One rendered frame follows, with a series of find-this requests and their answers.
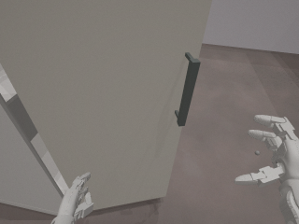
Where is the right robot forearm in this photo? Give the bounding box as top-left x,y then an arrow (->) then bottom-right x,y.
278,178 -> 299,224

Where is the handle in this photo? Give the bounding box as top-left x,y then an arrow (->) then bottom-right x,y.
175,52 -> 201,127

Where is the fridge door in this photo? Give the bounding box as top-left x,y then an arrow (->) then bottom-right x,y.
0,0 -> 212,210

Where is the right robot hand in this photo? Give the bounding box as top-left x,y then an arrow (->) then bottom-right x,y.
234,115 -> 299,188

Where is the left robot forearm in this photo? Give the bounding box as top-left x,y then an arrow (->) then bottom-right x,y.
50,215 -> 75,224

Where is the left robot hand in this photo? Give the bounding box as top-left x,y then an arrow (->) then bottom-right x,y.
57,172 -> 93,222

